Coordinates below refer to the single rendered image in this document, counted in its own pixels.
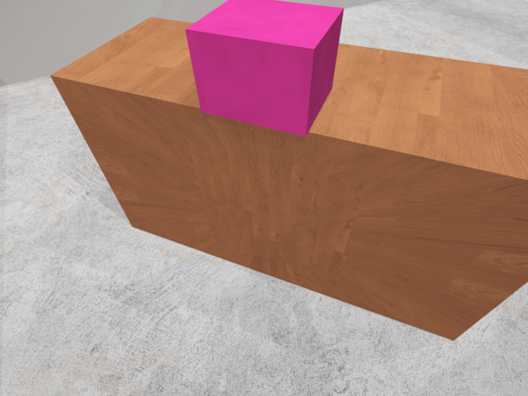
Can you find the carton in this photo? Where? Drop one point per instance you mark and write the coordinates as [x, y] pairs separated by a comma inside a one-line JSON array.
[[265, 62]]

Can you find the pedestal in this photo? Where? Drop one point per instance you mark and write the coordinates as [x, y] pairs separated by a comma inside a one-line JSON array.
[[408, 197]]

